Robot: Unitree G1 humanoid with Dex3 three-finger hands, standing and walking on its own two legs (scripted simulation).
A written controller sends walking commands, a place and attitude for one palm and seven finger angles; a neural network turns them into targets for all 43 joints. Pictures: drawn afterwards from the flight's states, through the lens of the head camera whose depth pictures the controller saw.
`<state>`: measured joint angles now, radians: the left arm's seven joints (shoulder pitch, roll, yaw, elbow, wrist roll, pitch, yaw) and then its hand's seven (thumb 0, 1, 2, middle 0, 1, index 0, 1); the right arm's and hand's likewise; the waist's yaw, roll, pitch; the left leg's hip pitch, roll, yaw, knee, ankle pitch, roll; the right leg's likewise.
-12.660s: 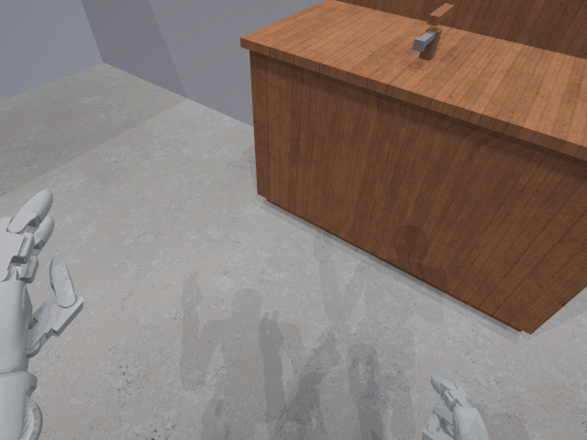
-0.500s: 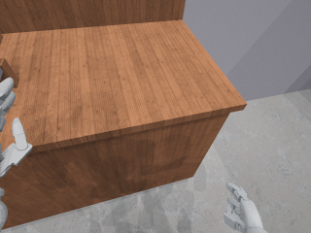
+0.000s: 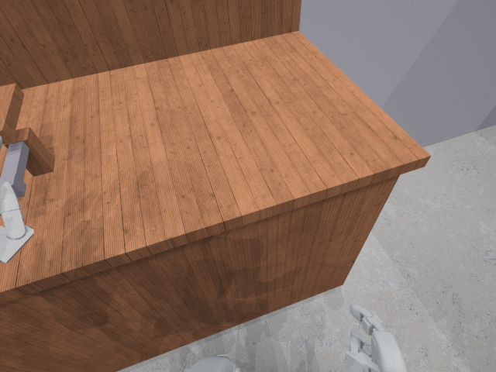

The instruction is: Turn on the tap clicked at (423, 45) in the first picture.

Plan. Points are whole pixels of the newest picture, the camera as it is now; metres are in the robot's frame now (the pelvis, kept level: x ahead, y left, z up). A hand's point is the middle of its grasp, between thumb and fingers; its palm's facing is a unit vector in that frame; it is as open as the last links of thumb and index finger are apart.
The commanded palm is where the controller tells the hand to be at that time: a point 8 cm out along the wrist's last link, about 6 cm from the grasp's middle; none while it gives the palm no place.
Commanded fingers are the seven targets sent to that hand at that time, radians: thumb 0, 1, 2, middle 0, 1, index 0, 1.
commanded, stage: shuffle to correct the standing spot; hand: left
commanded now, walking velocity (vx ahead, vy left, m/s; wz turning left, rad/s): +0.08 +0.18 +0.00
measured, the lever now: (10, 187) +0.34 +0.38 +0.13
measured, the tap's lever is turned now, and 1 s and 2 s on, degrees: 0 0 0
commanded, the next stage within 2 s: come to a stop and stand still in 0.10 s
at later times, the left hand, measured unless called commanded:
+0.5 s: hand out of the picture +0.24 +0.34 +0.22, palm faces +0.46 -0.79 -0.41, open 7.4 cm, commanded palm +0.18 +0.36 +0.20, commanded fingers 0.00 0.90 0.90 -0.20 -0.30 -0.20 -0.30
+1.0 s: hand out of the picture +0.22 +0.35 +0.20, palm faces +0.30 -0.88 -0.38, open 7.4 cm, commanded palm +0.16 +0.40 +0.20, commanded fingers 0.00 0.90 0.90 -0.20 -0.30 -0.20 -0.30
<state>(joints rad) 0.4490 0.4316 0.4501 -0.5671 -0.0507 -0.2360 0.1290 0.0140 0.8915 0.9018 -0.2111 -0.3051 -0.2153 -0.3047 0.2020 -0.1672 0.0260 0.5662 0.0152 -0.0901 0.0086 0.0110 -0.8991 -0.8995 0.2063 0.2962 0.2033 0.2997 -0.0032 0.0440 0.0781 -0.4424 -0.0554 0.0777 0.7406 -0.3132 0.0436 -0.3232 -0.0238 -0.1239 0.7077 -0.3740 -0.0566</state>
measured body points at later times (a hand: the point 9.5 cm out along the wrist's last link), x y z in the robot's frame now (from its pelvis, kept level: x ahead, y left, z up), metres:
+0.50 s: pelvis +0.02 +0.08 +0.01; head +0.05 +0.10 +0.46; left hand +0.21 +0.38 +0.24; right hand +0.21 -0.12 -0.05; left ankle +0.06 +0.24 -0.71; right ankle +0.04 +0.00 -0.70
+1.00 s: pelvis +0.00 +0.13 +0.02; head +0.02 +0.16 +0.47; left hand +0.20 +0.40 +0.22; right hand +0.17 -0.12 -0.04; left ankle +0.02 +0.18 -0.71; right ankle +0.05 +0.01 -0.71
